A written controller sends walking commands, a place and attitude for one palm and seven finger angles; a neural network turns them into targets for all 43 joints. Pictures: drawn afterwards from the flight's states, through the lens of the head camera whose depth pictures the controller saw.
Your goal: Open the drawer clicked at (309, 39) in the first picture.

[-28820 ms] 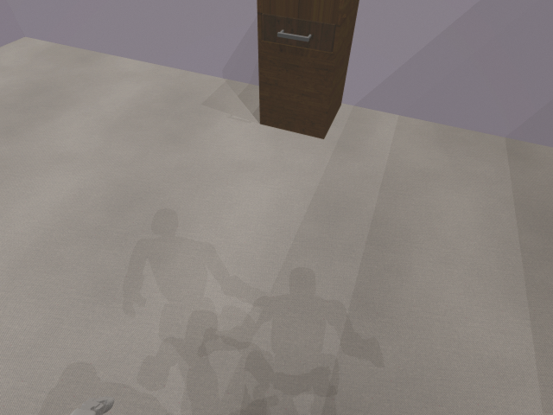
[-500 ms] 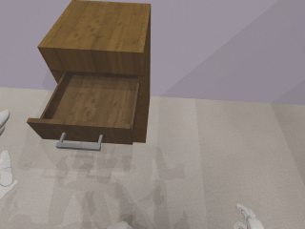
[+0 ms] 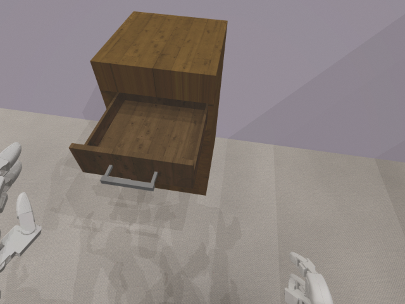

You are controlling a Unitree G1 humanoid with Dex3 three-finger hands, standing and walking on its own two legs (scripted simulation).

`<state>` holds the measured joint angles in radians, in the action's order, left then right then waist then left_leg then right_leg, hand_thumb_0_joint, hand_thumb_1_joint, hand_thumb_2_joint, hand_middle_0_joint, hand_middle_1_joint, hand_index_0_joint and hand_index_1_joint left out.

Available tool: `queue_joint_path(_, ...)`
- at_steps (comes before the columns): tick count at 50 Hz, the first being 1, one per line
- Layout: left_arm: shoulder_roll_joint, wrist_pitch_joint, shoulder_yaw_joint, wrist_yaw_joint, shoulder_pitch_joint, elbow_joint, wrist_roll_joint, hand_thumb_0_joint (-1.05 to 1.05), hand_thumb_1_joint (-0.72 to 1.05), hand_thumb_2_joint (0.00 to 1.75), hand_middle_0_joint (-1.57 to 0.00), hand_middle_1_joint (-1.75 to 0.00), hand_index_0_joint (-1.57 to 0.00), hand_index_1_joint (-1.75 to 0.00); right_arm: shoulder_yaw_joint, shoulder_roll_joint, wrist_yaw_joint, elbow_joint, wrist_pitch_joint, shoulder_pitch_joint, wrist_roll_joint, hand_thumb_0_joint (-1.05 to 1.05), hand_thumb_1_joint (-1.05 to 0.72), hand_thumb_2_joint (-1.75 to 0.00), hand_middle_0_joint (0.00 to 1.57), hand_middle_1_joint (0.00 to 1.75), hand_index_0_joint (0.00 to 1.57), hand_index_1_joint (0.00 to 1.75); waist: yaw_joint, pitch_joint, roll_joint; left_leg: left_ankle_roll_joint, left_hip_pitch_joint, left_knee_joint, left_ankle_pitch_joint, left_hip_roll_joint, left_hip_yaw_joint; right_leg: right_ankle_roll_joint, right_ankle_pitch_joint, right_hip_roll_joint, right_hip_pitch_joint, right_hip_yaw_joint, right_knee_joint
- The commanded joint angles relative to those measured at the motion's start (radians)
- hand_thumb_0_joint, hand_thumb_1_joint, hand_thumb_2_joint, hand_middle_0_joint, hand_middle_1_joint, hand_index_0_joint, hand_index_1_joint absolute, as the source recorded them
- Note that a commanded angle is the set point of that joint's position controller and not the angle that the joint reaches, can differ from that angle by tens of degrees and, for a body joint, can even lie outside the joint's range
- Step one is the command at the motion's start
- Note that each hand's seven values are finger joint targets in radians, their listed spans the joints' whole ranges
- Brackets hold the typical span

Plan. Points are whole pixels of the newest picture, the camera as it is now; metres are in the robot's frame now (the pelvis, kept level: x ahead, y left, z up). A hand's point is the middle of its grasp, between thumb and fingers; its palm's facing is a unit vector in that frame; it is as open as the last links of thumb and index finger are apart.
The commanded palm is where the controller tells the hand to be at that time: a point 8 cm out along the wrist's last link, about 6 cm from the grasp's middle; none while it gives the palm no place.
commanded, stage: stop stepping back and stand still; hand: left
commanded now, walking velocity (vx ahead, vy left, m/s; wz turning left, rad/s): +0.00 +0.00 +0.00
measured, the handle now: (130, 177) +0.48 +0.26 -0.17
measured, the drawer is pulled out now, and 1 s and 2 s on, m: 0.29 0.29 0.29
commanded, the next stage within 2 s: let the arm hang, fingers relaxed in 0.28 s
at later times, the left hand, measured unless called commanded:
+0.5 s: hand (70, 258) +0.19 +0.26 -0.01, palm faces +0.13 -0.88 -0.45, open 7.4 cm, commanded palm none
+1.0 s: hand out of the picture -0.08 +0.20 -0.17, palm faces +0.00 -0.98 -0.20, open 7.3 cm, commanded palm none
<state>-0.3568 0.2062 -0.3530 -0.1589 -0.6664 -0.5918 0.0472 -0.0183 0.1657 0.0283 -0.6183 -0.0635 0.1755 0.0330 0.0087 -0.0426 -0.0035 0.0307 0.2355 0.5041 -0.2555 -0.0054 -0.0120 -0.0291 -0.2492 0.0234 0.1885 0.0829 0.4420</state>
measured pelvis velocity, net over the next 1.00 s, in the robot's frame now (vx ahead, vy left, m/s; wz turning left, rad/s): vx -0.02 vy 0.02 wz -0.01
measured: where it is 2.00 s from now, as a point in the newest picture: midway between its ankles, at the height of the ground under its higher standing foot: outside the picture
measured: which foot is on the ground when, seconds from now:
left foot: down 0.00-1.00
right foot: down 0.00-1.00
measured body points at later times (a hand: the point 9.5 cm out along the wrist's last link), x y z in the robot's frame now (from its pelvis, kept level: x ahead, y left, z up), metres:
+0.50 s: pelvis -0.01 +0.02 -0.01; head +0.01 +0.01 +0.44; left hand +0.18 +0.31 +0.02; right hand +0.15 -0.23 -0.12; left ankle +0.00 +0.10 -0.74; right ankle -0.01 -0.10 -0.74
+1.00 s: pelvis -0.02 +0.02 +0.00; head +0.01 +0.02 +0.45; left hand -0.08 +0.25 -0.15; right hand -0.04 -0.20 -0.15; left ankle +0.00 +0.10 -0.74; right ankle -0.01 -0.10 -0.74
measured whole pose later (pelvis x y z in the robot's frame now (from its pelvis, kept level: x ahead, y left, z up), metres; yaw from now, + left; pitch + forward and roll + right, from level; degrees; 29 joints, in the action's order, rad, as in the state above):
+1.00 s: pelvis -0.02 +0.02 +0.00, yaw -1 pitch -2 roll -1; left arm -0.17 -0.02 0.00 -0.03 -0.37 1.13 -0.01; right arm -0.01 0.14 0.03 -1.09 0.02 0.32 -0.01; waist 0.00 -0.09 -0.01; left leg 0.06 0.20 0.42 -0.20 -0.04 -0.04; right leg -0.01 -0.20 -0.01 0.17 0.06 0.40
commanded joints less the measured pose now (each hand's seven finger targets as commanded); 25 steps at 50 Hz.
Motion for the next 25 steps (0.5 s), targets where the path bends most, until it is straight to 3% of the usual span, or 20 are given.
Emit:
queue_joint_path(1,-0.152,0.038,-0.06,-0.017,0.096,-0.23,-0.013,0.0,0.9,0.9,-0.2,-0.3,-0.2,-0.3,0.044,0.144,0.035,0.169,-0.063,-0.083,-0.012,0.0,-0.9,-0.9,0.2,0.3,0.2,0.3,-0.026,0.052,-0.103,0.043,0.025,-0.231,0.064,0.15,0.162,0.043,0.029,-0.055,-0.034,-0.104,-0.034)
queue_joint_path(4,-0.195,0.041,-0.086,-0.022,0.099,-0.311,-0.016,0.0,0.9,0.9,-0.2,-0.3,-0.2,-0.3,0.042,0.145,0.038,0.172,-0.086,-0.083,-0.016,0.0,-0.9,-0.9,0.2,0.3,0.2,0.3,-0.015,0.083,-0.115,0.034,0.043,-0.224,0.119,0.143,0.145,0.042,0.097,-0.05,-0.092,-0.089,-0.023)
queue_joint_path(9,-0.193,0.046,-0.12,-0.023,-0.027,-0.282,-0.003,0.0,0.9,0.9,-0.2,-0.3,-0.2,-0.3,0.048,0.143,0.029,0.169,-0.094,-0.074,-0.014,0.0,-0.9,-0.9,0.2,0.3,0.2,0.3,-0.01,0.13,-0.102,0.008,0.04,-0.179,0.188,0.109,0.105,0.03,0.193,-0.059,-0.149,-0.091,-0.046)
queue_joint_path(18,-0.168,0.056,-0.125,-0.012,-0.06,-0.202,0.012,0.0,0.9,0.9,-0.2,-0.3,-0.2,-0.3,0.06,0.15,0.03,0.166,-0.065,-0.08,-0.005,0.0,-0.9,-0.9,0.2,0.3,0.2,0.3,-0.023,0.105,-0.05,0.001,0.05,-0.187,0.154,0.103,0.097,0.032,0.202,-0.057,-0.128,-0.092,-0.068)
queue_joint_path(19,-0.019,-0.071,0.312,0.114,0.158,0.636,-0.086,0.0,0.9,0.9,-0.2,-0.3,-0.2,-0.3,0.107,0.262,-0.051,-0.09,-0.148,-0.118,-0.004,0.0,-0.9,-0.9,0.2,0.3,0.2,0.3,-0.068,0.026,-0.063,-0.014,0.049,-0.046,0.343,0.101,0.089,0.009,0.262,-0.101,0.078,-0.041,0.066)
queue_joint_path(20,-0.018,-0.161,0.234,0.131,0.176,0.686,-0.1,0.0,0.9,0.9,-0.2,-0.3,-0.2,-0.3,0.117,0.271,-0.05,-0.115,-0.081,-0.002,-0.03,0.0,-0.9,-0.9,0.2,0.3,0.2,0.3,-0.045,0.084,-0.028,-0.002,0.015,-0.048,0.375,0.132,0.087,0.011,0.197,-0.125,0.077,-0.089,0.049)
queue_joint_path(21,0.005,-0.19,0.24,0.135,0.165,0.681,-0.096,0.0,0.9,0.9,-0.2,-0.3,-0.2,-0.3,0.104,0.238,-0.045,-0.087,-0.052,0.021,-0.03,0.0,-0.9,-0.9,0.2,0.3,0.2,0.3,-0.046,0.1,-0.022,0.008,0.011,-0.033,0.354,0.137,0.095,0.015,0.153,-0.111,0.079,-0.077,0.067)
queue_joint_path(23,0.006,-0.189,0.257,0.139,0.225,0.782,-0.088,0.0,0.9,0.9,-0.2,-0.3,-0.2,-0.3,0.076,0.214,-0.038,-0.085,-0.022,0.008,-0.038,0.0,-0.9,-0.9,0.2,0.3,0.2,0.3,-0.025,0.13,0.069,0.048,0.072,-0.043,0.297,0.145,0.147,0.01,0.093,-0.096,0.032,-0.092,0.093)
queue_joint_path(24,-0.003,-0.186,0.267,0.138,0.251,0.844,-0.09,0.0,0.9,0.9,-0.2,-0.3,-0.2,-0.3,0.07,0.208,-0.037,-0.089,-0.014,0.006,-0.042,0.0,-0.9,-0.9,0.2,0.3,0.2,0.3,-0.019,0.16,0.152,0.038,0.042,-0.023,0.313,0.128,0.139,0.001,0.139,-0.1,0.006,-0.108,0.072)
queue_joint_path(25,-0.006,-0.19,0.273,0.14,0.273,0.904,-0.089,0.0,0.9,0.9,-0.2,-0.3,-0.2,-0.3,0.066,0.212,-0.034,-0.092,-0.005,-0.001,-0.044,0.0,-0.9,-0.9,0.2,0.3,0.2,0.3,-0.016,0.151,0.184,0.034,0.056,-0.018,0.272,0.108,0.132,-0.004,0.164,-0.117,-0.017,-0.129,0.048)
